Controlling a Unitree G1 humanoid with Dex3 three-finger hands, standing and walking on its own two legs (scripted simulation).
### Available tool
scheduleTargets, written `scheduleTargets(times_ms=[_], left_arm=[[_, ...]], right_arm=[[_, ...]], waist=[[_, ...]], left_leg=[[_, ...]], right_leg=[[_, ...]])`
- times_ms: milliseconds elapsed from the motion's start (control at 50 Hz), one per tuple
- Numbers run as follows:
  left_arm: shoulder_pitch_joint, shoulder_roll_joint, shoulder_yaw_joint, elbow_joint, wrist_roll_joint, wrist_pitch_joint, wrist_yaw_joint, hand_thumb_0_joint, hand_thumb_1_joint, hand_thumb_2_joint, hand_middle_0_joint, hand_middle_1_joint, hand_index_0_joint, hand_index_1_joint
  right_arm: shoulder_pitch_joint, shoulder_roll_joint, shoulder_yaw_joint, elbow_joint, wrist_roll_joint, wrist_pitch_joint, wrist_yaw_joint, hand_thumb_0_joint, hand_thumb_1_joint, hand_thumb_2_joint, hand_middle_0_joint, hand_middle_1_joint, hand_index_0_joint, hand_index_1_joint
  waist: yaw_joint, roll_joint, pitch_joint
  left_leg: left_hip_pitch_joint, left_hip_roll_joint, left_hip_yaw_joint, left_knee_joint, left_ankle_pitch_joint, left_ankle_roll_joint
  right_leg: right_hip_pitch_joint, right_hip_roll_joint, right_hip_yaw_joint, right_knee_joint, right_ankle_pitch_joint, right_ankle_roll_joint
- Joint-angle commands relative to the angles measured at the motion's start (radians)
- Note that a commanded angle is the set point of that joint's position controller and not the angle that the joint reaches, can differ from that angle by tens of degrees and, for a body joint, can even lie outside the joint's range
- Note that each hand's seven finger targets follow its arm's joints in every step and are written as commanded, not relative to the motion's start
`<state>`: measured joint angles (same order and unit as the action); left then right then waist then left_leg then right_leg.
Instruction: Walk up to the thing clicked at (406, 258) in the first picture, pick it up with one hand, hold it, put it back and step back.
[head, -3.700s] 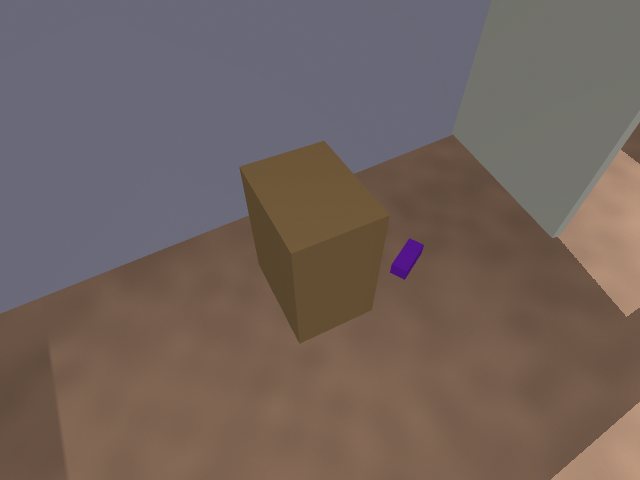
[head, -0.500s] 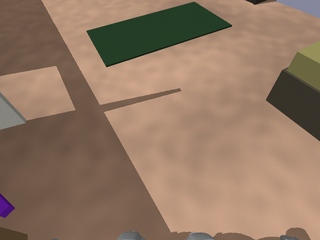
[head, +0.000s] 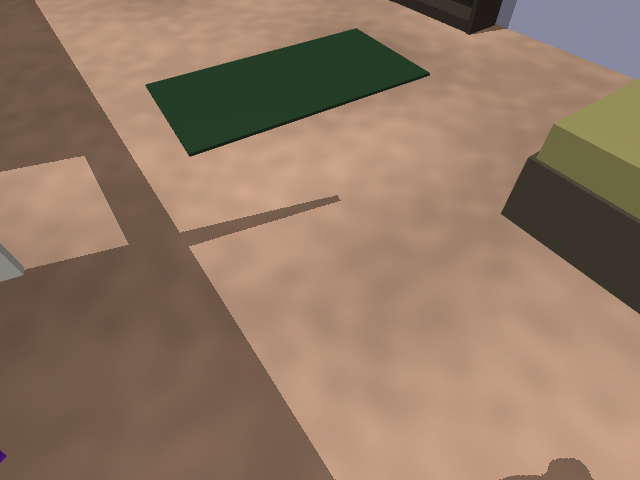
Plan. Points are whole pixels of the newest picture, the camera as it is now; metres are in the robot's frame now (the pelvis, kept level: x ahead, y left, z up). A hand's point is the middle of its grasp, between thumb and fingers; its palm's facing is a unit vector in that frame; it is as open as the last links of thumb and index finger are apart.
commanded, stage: walk up
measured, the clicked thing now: out of the picture +0.33 +1.01 -0.74
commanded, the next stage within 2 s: stand in 0.42 s
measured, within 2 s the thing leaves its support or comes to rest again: neither
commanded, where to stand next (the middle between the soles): +0.07 +0.02 m, yaw +2 degrees
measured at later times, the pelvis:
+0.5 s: pelvis +0.01 +0.00 +0.01, yaw +0 degrees
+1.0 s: pelvis +0.02 +0.01 +0.01, yaw +2 degrees
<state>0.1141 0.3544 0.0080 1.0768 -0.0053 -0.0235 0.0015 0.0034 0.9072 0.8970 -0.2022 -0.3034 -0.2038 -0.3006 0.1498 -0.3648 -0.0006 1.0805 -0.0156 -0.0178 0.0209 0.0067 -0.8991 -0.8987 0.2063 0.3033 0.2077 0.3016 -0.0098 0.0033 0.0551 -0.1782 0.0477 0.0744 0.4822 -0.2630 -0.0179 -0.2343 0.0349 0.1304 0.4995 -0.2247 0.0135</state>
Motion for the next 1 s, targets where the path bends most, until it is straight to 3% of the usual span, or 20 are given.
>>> scheduleTargets(times_ms=[0, 140, 360, 400, 500, 580, 640, 700, 780, 900, 980], left_arm=[[-0.052, 0.202, 0.038, -0.037, -0.002, -0.022, 0.012, 0.000, 0.900, 0.900, -0.200, -0.300, -0.200, -0.300], [-0.067, 0.199, 0.030, -0.011, 0.002, -0.016, 0.014, 0.000, 0.900, 0.900, -0.200, -0.300, -0.200, -0.300], [-0.092, 0.202, 0.033, -0.007, 0.010, -0.018, 0.017, 0.000, 0.900, 0.900, -0.200, -0.300, -0.200, -0.300], [-0.079, 0.204, 0.032, 0.007, 0.015, -0.017, 0.015, 0.000, 0.900, 0.900, -0.200, -0.300, -0.200, -0.300], [-0.077, 0.197, 0.034, 0.009, 0.010, -0.015, 0.014, 0.000, 0.900, 0.900, -0.200, -0.300, -0.200, -0.300], [-0.081, 0.201, 0.037, 0.011, 0.011, -0.009, 0.013, 0.000, 0.900, 0.900, -0.200, -0.300, -0.200, -0.300], [-0.068, 0.190, 0.034, 0.011, 0.013, -0.012, 0.011, 0.000, 0.900, 0.900, -0.200, -0.300, -0.200, -0.300], [-0.078, 0.198, 0.035, 0.010, 0.014, -0.015, 0.013, 0.000, 0.900, 0.900, -0.200, -0.300, -0.200, -0.300], [-0.083, 0.202, 0.035, 0.007, 0.013, -0.012, 0.013, 0.000, 0.900, 0.900, -0.200, -0.300, -0.200, -0.300], [-0.065, 0.203, 0.034, 0.006, 0.015, -0.017, 0.013, 0.000, 0.900, 0.900, -0.200, -0.300, -0.200, -0.300], [-0.055, 0.203, 0.033, 0.006, 0.015, -0.014, 0.012, 0.000, 0.900, 0.900, -0.200, -0.300, -0.200, -0.300]], right_arm=[[-0.081, -0.219, -0.056, -0.052, 0.010, -0.022, -0.018, 0.000, -0.900, -0.900, 0.200, 0.300, 0.200, 0.300], [-0.114, -0.213, -0.065, -0.035, 0.010, -0.014, -0.018, 0.000, -0.900, -0.900, 0.200, 0.300, 0.200, 0.300], [-0.134, -0.204, -0.069, -0.025, 0.010, -0.004, -0.013, 0.000, -0.900, -0.900, 0.200, 0.300, 0.200, 0.300], [-0.143, -0.199, -0.064, -0.023, 0.007, -0.004, -0.016, 0.000, -0.900, -0.900, 0.200, 0.300, 0.200, 0.300], [-0.131, -0.199, -0.059, -0.006, 0.007, -0.010, -0.022, 0.000, -0.900, -0.900, 0.200, 0.300, 0.200, 0.300], [-0.128, -0.198, -0.057, -0.002, 0.005, -0.011, -0.024, 0.000, -0.900, -0.900, 0.200, 0.300, 0.200, 0.300], [-0.132, -0.199, -0.058, -0.001, 0.006, -0.013, -0.024, 0.000, -0.900, -0.900, 0.200, 0.300, 0.200, 0.300], [-0.114, -0.193, -0.055, 0.001, 0.008, -0.012, -0.023, 0.000, -0.900, -0.900, 0.200, 0.300, 0.200, 0.300], [-0.111, -0.193, -0.056, 0.000, 0.005, -0.007, -0.022, 0.000, -0.900, -0.900, 0.200, 0.300, 0.200, 0.300], [-0.106, -0.195, -0.057, -0.003, 0.005, -0.010, -0.021, 0.000, -0.900, -0.900, 0.200, 0.300, 0.200, 0.300], [-0.102, -0.194, -0.056, -0.004, 0.007, -0.009, -0.023, 0.000, -0.900, -0.900, 0.200, 0.300, 0.200, 0.300]], waist=[[0.005, 0.004, -0.090], [0.001, -0.005, -0.094], [-0.011, -0.015, -0.085], [-0.008, -0.013, -0.100], [-0.003, -0.007, -0.121], [0.000, -0.007, -0.110], [0.003, 0.003, -0.112], [-0.006, -0.021, -0.101], [-0.006, -0.015, -0.067], [-0.007, -0.011, -0.107], [-0.005, -0.011, -0.089]], left_leg=[[0.049, 0.108, -0.102, -0.126, 0.093, 0.066], [0.119, 0.112, -0.074, -0.156, 0.129, 0.062], [0.143, 0.096, -0.061, -0.172, 0.077, 0.049], [0.125, 0.102, -0.098, -0.185, 0.120, 0.049], [0.141, 0.099, -0.095, -0.184, 0.217, 0.042], [0.114, 0.097, -0.103, -0.212, 0.159, 0.037], [0.132, 0.099, -0.103, -0.201, 0.204, 0.039], [0.130, 0.097, -0.109, -0.200, 0.184, 0.038], [0.092, 0.091, -0.118, -0.223, 0.082, 0.037], [0.133, 0.097, -0.118, -0.200, 0.177, 0.040], [0.123, 0.092, -0.118, -0.207, 0.146, 0.040]], right_leg=[[0.038, -0.093, 0.074, -0.078, 0.221, -0.051], [0.028, -0.101, 0.073, -0.105, 0.265, -0.040], [0.013, -0.116, 0.099, -0.158, 0.241, -0.044], [0.046, -0.121, 0.065, -0.171, 0.266, -0.030], [0.092, -0.131, 0.059, -0.178, 0.342, -0.030], [0.102, -0.128, 0.046, -0.185, 0.260, -0.030], [0.105, -0.136, 0.042, -0.194, 0.304, -0.028], [0.095, -0.136, 0.039, -0.202, 0.289, -0.024], [0.078, -0.130, 0.037, -0.221, 0.181, -0.024], [0.093, -0.140, 0.030, -0.209, 0.257, -0.029], [0.083, -0.138, 0.030, -0.217, 0.236, -0.028]])
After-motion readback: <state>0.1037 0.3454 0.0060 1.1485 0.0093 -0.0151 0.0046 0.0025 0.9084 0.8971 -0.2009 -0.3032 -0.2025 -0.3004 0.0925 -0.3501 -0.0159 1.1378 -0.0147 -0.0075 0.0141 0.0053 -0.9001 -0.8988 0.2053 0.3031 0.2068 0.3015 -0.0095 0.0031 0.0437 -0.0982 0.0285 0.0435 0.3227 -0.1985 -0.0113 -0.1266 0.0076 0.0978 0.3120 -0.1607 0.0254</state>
